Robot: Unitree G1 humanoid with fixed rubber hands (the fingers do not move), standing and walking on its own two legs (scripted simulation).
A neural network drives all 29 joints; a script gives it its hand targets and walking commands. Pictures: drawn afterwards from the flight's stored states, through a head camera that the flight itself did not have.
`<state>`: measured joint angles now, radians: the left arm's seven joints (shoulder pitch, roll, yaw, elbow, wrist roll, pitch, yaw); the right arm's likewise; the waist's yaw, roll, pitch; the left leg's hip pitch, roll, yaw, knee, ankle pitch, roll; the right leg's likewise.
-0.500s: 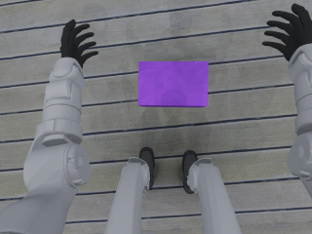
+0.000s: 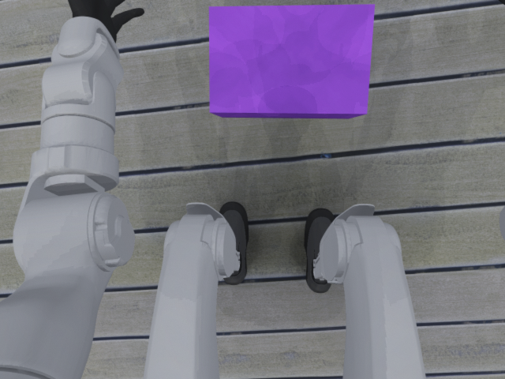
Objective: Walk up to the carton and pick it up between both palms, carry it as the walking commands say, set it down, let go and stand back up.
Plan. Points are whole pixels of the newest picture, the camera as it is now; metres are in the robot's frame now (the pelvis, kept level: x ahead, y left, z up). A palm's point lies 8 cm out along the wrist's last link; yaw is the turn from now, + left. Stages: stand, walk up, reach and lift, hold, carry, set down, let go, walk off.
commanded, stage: reach and lift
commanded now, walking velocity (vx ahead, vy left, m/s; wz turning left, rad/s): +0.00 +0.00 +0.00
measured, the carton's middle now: (287, 69) +0.54 -0.03 -0.41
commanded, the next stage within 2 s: none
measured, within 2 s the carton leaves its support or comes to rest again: neither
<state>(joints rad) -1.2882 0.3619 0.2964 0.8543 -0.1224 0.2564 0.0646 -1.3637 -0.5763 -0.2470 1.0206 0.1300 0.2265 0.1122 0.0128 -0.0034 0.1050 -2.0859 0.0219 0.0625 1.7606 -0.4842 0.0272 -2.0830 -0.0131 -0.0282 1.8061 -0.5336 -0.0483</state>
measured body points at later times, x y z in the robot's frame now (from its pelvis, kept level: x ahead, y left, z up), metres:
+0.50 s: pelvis +0.00 +0.00 -0.10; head +0.38 -0.02 +0.13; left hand +0.55 +0.20 -0.29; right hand +0.55 -0.27 -0.29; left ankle +0.11 +0.11 -0.45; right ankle +0.09 -0.10 -0.45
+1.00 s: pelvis -0.01 +0.00 -0.15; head +0.37 -0.02 +0.08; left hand +0.56 +0.20 -0.33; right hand +0.53 -0.25 -0.35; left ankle +0.11 +0.11 -0.45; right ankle +0.09 -0.10 -0.45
